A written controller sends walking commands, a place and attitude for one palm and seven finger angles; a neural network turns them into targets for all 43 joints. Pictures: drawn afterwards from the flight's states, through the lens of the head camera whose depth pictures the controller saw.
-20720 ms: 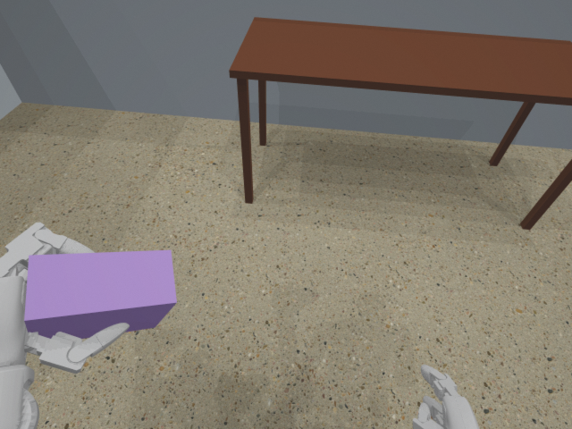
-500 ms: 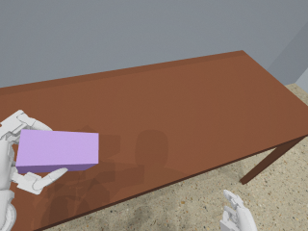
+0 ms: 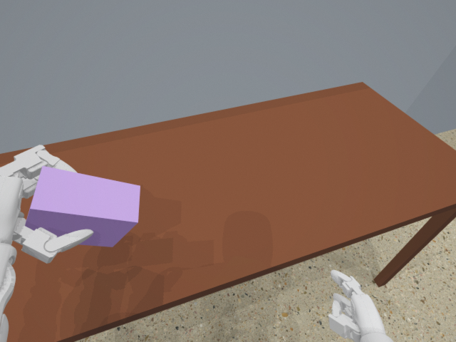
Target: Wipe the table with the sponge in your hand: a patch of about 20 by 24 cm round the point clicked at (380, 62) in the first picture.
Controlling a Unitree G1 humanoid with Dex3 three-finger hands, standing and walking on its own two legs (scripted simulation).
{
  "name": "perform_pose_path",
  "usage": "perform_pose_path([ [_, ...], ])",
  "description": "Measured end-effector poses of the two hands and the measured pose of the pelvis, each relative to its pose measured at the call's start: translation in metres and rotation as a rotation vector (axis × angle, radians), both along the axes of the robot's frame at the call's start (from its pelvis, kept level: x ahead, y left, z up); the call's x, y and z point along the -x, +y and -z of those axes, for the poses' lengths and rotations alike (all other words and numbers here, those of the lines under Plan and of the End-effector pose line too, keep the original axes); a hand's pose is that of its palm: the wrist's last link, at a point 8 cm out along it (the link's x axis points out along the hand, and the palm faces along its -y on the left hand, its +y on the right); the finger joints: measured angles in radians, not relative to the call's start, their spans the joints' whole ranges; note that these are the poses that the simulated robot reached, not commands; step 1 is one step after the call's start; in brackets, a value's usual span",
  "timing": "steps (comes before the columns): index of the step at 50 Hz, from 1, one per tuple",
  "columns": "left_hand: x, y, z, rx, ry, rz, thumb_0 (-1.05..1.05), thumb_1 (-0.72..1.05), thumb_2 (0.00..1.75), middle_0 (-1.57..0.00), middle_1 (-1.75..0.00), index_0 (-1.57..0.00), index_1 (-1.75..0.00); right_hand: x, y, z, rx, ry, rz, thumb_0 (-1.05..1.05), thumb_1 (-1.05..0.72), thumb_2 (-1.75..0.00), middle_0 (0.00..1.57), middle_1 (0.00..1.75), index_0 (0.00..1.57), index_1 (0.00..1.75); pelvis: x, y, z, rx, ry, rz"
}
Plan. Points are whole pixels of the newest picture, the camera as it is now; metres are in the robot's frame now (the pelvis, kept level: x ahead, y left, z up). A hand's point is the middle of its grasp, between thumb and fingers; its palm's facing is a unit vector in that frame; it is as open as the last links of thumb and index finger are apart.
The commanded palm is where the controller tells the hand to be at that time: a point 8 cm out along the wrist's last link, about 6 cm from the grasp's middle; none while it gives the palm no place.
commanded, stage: turn the palm down, sponge in hand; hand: left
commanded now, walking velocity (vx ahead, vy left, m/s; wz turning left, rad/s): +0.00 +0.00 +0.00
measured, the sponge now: (97, 214) +0.25 +0.22 +0.14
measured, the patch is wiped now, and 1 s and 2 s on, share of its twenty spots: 0.00 0.00 0.00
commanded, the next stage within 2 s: move the sponge above the wiping area in 1.98 s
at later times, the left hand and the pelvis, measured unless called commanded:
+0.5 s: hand (95, 233) +0.22 +0.21 +0.14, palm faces +0.21 -0.56 -0.80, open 10.1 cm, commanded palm +0.18 +0.26 +0.18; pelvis +0.00 -0.06 -0.01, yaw +1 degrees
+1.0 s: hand (80, 239) +0.22 +0.24 +0.12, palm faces +0.20 -0.31 -0.93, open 10.1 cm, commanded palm +0.19 +0.25 +0.17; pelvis +0.00 -0.05 -0.01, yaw +1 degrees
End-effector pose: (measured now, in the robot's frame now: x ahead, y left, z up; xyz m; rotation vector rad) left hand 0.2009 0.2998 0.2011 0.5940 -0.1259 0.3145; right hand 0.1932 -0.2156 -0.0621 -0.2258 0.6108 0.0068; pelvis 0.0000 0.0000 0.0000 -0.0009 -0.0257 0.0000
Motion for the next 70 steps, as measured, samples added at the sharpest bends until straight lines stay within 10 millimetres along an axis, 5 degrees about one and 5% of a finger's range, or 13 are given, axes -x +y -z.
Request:
perform_pose_path([
  [5, 0.026, -0.031, 0.024, -0.055, 0.082, 0.063, -0.01, -0.5, 1.03, -0.71, -1.34, -0.74, -1.32, -0.008, -0.008, -0.001, 0.01, -0.027, -0.006, 0.02, -0.91, -0.9, 0.2, 0.3, 0.2, 0.3, 0.003, -0.014, 0.004, -0.007, 0.005, -0.006],
  [11, 0.044, -0.023, 0.015, -0.158, -0.007, -0.092, -0.01, -0.51, 1.03, -0.72, -1.33, -0.75, -1.32, -0.012, -0.022, 0.012, 0.041, 0.01, -0.04, 0.01, -0.91, -0.9, 0.2, 0.3, 0.2, 0.3, 0.008, -0.035, 0.01, -0.006, 0.013, -0.046],
  [16, 0.035, -0.016, 0.018, -0.192, 0.101, -0.175, -0.01, -0.51, 1.03, -0.72, -1.33, -0.75, -1.32, -0.009, -0.036, 0.023, 0.037, 0.039, -0.015, 0.01, -0.91, -0.9, 0.2, 0.3, 0.2, 0.3, 0.009, -0.048, 0.012, -0.009, 0.01, -0.057],
  [26, 0.009, -0.061, 0.019, -0.345, 0.174, -0.01, -0.01, -0.51, 1.03, -0.72, -1.33, -0.75, -1.32, -0.002, -0.073, 0.033, 0.026, 0.055, 0.086, 0.02, -0.91, -0.9, 0.2, 0.3, 0.2, 0.3, -0.002, -0.065, 0.015, -0.022, 0.032, -0.021],
  [36, 0.013, -0.051, 0.021, -0.448, 0.259, -0.121, -0.01, -0.51, 1.03, -0.72, -1.34, -0.75, -1.32, 0.003, -0.098, 0.042, 0.052, 0.105, 0.142, 0.02, -0.91, -0.9, 0.2, 0.3, 0.2, 0.3, -0.01, -0.067, 0.019, -0.028, 0.054, -0.019],
  [44, 0.014, -0.059, 0.032, -0.522, 0.269, -0.097, -0.01, -0.51, 1.03, -0.72, -1.33, -0.75, -1.32, -0.007, -0.082, 0.036, 0.038, 0.066, 0.143, 0.02, -0.91, -0.9, 0.2, 0.3, 0.2, 0.3, -0.007, -0.059, 0.019, -0.022, 0.05, -0.016],
  [64, 0.005, -0.035, 0.034, -0.678, 0.4, -0.179, -0.01, -0.51, 1.03, -0.72, -1.33, -0.75, -1.32, -0.045, -0.004, 0.006, -0.027, 0.013, 0.023, 0.02, -0.91, -0.9, 0.2, 0.3, 0.2, 0.3, -0.003, -0.023, 0.001, -0.006, -0.004, -0.011],
  [70, 0.0, -0.026, 0.037, -0.713, 0.431, -0.207, 0.0, -0.51, 1.03, -0.72, -1.33, -0.75, -1.32, -0.045, -0.001, 0.004, -0.007, 0.036, 0.025, 0.01, -0.91, -0.9, 0.2, 0.3, 0.19, 0.3, -0.004, -0.015, -0.003, -0.003, -0.015, -0.009],
])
